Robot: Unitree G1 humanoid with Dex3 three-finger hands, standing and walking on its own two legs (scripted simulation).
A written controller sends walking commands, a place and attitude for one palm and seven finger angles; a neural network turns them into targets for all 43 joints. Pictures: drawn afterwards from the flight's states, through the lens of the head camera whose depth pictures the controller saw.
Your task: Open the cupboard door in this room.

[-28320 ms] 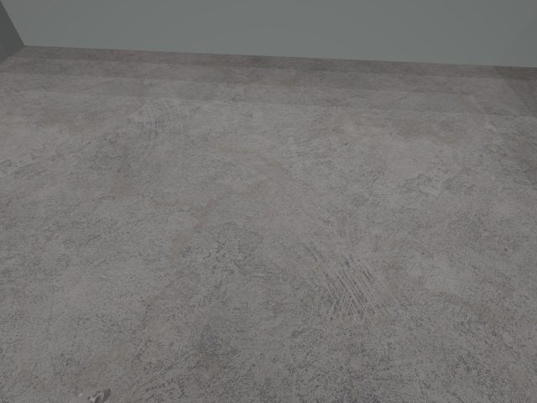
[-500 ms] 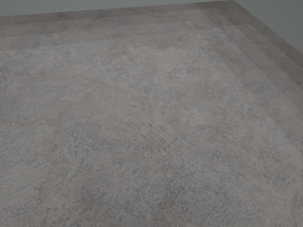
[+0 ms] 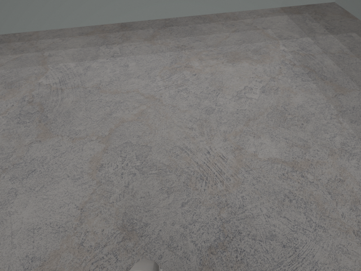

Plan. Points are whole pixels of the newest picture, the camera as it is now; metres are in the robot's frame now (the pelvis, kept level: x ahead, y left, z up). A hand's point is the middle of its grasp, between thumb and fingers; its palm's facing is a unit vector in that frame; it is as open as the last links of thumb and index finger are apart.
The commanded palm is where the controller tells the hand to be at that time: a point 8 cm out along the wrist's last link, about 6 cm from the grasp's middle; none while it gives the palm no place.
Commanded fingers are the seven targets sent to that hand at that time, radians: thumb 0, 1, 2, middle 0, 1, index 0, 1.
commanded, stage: turn or walk to find it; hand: left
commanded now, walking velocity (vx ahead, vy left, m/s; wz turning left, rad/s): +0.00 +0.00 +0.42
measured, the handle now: out of the picture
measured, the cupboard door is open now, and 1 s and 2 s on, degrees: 0 0 0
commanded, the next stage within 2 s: stand and wait in 0.84 s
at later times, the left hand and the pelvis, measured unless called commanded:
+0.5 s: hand out of the picture -0.01 +0.28 -0.17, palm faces +0.24 -0.94 -0.23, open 7.4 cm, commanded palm none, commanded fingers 0.00 0.90 0.90 -0.20 -0.30 -0.20 -0.30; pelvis -0.02 +0.06 +0.01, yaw +12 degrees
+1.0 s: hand out of the picture -0.05 +0.19 -0.15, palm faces +0.40 -0.88 -0.27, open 7.4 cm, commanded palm none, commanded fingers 0.00 0.90 0.90 -0.20 -0.30 -0.20 -0.30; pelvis -0.03 -0.01 +0.00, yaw +23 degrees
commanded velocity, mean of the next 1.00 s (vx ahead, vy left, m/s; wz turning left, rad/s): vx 0.00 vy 0.00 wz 0.26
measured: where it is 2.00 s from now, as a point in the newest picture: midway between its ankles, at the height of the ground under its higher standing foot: outside the picture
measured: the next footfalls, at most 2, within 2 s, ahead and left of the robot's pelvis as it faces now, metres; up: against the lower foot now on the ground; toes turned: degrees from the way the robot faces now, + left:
left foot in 0.18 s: +0.00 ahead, +0.15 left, +0.00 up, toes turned +9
right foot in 0.76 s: +0.04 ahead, -0.08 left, +0.00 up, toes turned +16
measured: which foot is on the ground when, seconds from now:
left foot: up 0.00-0.16, down 0.18-0.76, up 0.78-1.00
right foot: down 0.00-0.18, up 0.20-0.74, down 0.76-1.00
